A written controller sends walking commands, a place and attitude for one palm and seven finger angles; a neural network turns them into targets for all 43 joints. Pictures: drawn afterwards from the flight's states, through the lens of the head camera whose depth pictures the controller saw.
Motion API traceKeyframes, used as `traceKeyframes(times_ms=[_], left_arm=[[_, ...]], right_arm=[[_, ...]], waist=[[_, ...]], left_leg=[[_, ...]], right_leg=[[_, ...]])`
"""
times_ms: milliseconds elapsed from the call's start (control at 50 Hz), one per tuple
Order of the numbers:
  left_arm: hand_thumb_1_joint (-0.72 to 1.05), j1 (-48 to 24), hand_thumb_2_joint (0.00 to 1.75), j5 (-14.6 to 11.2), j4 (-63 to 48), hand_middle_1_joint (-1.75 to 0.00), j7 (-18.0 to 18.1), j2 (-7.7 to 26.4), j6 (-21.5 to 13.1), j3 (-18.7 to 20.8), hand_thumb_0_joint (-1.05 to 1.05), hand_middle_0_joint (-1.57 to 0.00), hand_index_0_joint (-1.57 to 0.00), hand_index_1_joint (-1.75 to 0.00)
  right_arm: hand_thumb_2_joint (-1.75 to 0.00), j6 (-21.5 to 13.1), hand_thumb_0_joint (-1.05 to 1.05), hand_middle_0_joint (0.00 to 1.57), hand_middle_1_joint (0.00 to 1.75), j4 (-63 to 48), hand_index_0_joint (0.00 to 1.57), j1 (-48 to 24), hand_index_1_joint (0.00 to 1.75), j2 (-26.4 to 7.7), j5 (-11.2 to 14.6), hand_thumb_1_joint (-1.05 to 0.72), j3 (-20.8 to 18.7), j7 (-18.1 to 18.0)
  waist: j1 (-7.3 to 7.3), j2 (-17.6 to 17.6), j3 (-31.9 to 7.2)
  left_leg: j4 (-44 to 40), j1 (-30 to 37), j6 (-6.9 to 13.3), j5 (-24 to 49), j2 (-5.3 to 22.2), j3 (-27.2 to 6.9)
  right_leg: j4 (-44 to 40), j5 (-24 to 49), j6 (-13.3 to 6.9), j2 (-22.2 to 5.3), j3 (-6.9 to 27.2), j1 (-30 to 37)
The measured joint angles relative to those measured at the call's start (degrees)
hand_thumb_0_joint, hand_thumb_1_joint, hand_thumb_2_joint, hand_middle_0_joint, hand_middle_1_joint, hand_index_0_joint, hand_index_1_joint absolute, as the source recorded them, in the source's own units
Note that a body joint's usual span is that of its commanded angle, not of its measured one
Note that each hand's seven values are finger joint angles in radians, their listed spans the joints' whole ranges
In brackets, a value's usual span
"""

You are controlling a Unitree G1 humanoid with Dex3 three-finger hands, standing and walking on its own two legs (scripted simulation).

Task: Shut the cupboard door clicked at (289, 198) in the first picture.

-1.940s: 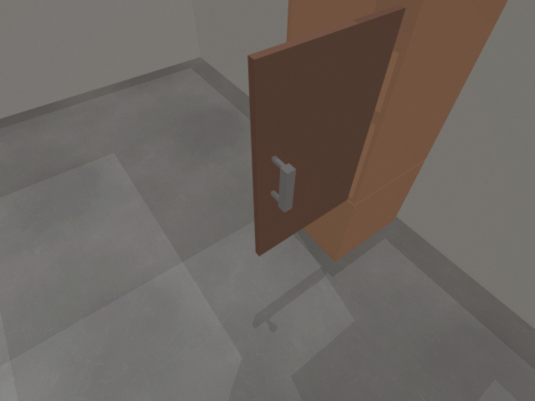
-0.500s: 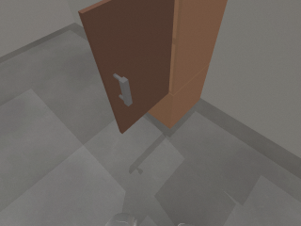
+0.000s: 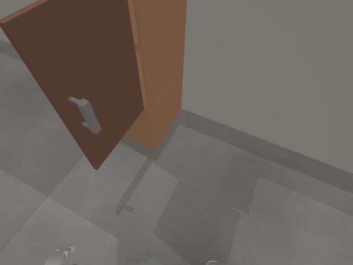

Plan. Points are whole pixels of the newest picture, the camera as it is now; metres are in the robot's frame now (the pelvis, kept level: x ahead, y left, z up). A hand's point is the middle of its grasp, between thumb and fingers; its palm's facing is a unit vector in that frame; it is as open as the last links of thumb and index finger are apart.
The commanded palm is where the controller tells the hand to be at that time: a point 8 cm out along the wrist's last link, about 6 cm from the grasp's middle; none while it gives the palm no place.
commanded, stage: walk to a spot facing it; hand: left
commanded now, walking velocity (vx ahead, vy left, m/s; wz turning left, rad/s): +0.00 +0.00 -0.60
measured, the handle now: (84, 115) +0.48 +0.32 -0.02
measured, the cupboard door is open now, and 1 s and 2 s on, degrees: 91 91 91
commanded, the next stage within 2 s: none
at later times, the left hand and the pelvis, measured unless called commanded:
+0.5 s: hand (125, 244) +0.17 +0.15 -0.15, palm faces -0.34 -0.91 -0.25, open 7.3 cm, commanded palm none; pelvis +0.00 -0.02 +0.01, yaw -20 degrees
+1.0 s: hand (190, 194) +0.32 -0.01 -0.14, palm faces -0.64 -0.74 -0.22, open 7.4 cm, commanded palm none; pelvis +0.07 -0.08 +0.00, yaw -38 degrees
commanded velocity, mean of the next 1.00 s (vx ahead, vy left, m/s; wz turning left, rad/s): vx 0.17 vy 0.00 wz -0.58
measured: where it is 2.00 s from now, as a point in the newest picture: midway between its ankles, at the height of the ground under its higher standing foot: (255, 240)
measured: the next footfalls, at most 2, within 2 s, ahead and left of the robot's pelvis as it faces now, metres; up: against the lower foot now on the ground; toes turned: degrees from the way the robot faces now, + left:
right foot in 0.40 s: +0.02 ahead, -0.14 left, +0.00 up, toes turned -18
left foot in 0.66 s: +0.12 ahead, +0.09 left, +0.00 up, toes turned -23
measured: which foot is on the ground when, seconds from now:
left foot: down 0.00-0.38, up 0.40-0.64, down 0.66-0.96, up 0.98-1.00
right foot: down 0.00-0.16, up 0.18-0.38, down 0.40-0.64, up 0.66-0.94, down 0.96-1.00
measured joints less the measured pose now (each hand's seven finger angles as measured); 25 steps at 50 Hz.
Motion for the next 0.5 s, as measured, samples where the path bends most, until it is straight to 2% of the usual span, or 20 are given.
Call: traceKeyframes(times_ms=[40,80,140,160,180,220,260,300,340,380,400,440,500], left_arm=[[0.91,-0.3,0.90,0.3,0.3,-0.30,0.6,-0.4,0.5,-0.3,0.00,-0.20,-0.20,-0.30],[0.91,-0.1,0.90,0.6,0.6,-0.30,1.0,-0.6,1.2,-0.5,0.00,-0.20,-0.20,-0.30],[0.91,0.4,0.90,0.4,1.4,-0.30,1.0,-0.7,2.0,-1.0,0.00,-0.20,-0.20,-0.30],[0.91,0.8,0.90,0.1,1.4,-0.30,0.9,-1.1,2.4,-1.2,0.00,-0.20,-0.20,-0.30],[0.91,0.6,0.90,-0.2,1.4,-0.30,0.7,-1.4,2.8,-1.4,0.00,-0.20,-0.20,-0.30],[0.91,-0.1,0.90,-0.2,1.6,-0.30,0.0,-1.2,3.4,-1.3,0.00,-0.20,-0.20,-0.30],[0.91,-1.0,0.90,-0.1,1.7,-0.30,-0.4,-1.3,3.5,-1.1,0.00,-0.20,-0.20,-0.30],[0.91,-1.7,0.90,-0.2,1.2,-0.30,-0.8,-1.9,3.2,-1.2,0.00,-0.20,-0.20,-0.30],[0.91,-2.1,0.90,-0.3,0.7,-0.30,-0.9,-2.4,2.7,-1.6,0.00,-0.20,-0.20,-0.30],[0.91,-1.8,0.90,-0.5,0.1,-0.30,-1.1,-2.5,1.8,-2.0,0.00,-0.20,-0.20,-0.30],[0.91,-1.2,0.90,-0.3,-0.6,-0.30,-1.0,-1.7,1.1,-2.1,0.00,-0.20,-0.20,-0.30],[0.91,-1.6,0.90,-0.4,0.1,-0.30,-0.1,-2.3,0.4,-2.0,0.00,-0.20,-0.20,-0.30],[0.91,-1.1,0.90,-0.1,0.8,-0.30,0.8,-2.9,0.8,-1.9,0.00,-0.20,-0.20,-0.30]], right_arm=[[-0.90,0.6,0.01,0.20,0.30,0.3,0.20,-1.2,0.30,-0.9,0.5,-0.91,-0.4,0.1],[-0.90,0.4,0.01,0.20,0.30,0.1,0.20,-1.9,0.30,-1.1,0.6,-0.91,-0.4,0.2],[-0.90,-0.8,0.01,0.20,0.30,-0.8,0.20,-1.4,0.30,-0.9,0.9,-0.91,-0.1,0.2],[-0.90,-1.5,0.01,0.20,0.30,-1.5,0.20,-0.5,0.30,-1.5,0.7,-0.91,0.1,0.2],[-0.90,-2.0,0.00,0.20,0.30,-1.7,0.20,0.2,0.30,-1.7,0.4,-0.91,0.1,0.1],[-0.90,-2.2,0.00,0.20,0.30,-1.2,0.20,1.3,0.30,-1.2,-0.3,-0.91,0.4,0.0],[-0.90,-2.0,0.00,0.20,0.30,-0.4,0.20,2.8,0.30,-0.7,-0.7,-0.91,0.8,0.1],[-0.90,-1.7,0.00,0.20,0.30,0.2,0.20,4.0,0.30,-0.7,-1.0,-0.91,1.0,0.1],[-0.90,-1.5,0.00,0.20,0.30,0.6,0.20,4.9,0.30,-0.8,-1.0,-0.91,1.0,0.2],[-0.90,-1.2,0.00,0.20,0.30,0.6,0.20,5.9,0.30,-1.1,-0.7,-0.91,0.8,0.5],[-0.90,-1.0,0.00,0.20,0.30,0.3,0.20,6.5,0.30,-0.8,-0.3,-0.91,0.6,0.6],[-0.90,0.1,0.01,0.20,0.30,0.9,0.20,4.8,0.30,-1.5,0.3,-0.91,0.2,0.4],[-0.90,0.8,0.01,0.20,0.30,1.3,0.20,1.8,0.30,-1.5,0.6,-0.91,-0.2,0.1]], waist=[[-0.49,0.5,1.0],[-0.91,-0.5,1.4],[-1.68,-2.6,0.7],[-2.00,-2.0,-0.3],[-2.34,-1.4,-0.5],[-2.40,-2.0,-0.1],[-2.27,-2.1,0.1],[-2.10,-1.1,0.3],[-2.20,0.2,0.5],[-2.42,0.9,0.1],[-2.57,-0.7,-0.8],[-2.50,0.2,0.1],[-2.56,0.0,1.2]], left_leg=[[9.2,-3.5,0.7,-3.9,-1.1,-1.1],[10.5,-5.0,1.0,-4.5,-2.5,-0.4],[-3.0,-2.0,1.2,2.2,-4.4,1.5],[-9.5,-0.3,2.1,4.6,-4.0,1.0],[-10.8,-0.4,2.7,9.2,-3.5,1.0],[-9.9,0.2,3.1,9.5,-2.6,2.3],[-11.6,1.8,2.7,9.0,-1.5,3.1],[-13.3,3.2,2.0,9.4,0.2,3.6],[-13.6,3.9,1.2,9.4,1.9,4.4],[-11.5,3.5,0.2,8.0,3.3,5.2],[-8.2,1.9,0.0,6.7,2.6,6.3],[2.4,-2.2,0.1,-0.7,2.2,3.4],[12.0,-6.6,0.0,-2.4,-0.4,0.8]], right_leg=[[1.9,-1.9,0.2,1.1,1.2,-0.9],[0.8,-1.5,0.7,1.4,3.2,-1.0],[-0.4,-0.1,1.7,1.6,6.6,-1.6],[0.3,-0.4,1.6,2.4,6.8,-2.5],[3.5,-4.7,1.7,2.9,6.2,-3.9],[13.4,-11.0,2.3,2.2,4.1,-6.6],[19.2,-12.9,2.9,1.2,1.2,-7.4],[17.9,-14.0,3.0,0.3,-1.8,-6.0],[12.0,-13.0,2.5,0.1,-3.9,-3.0],[2.1,-5.5,1.5,0.1,-4.9,1.7],[-2.6,-0.7,0.2,-1.0,-3.3,3.7],[-0.4,-3.7,-0.4,0.1,-2.0,2.4],[-1.3,-3.2,-0.1,1.2,0.7,2.4]])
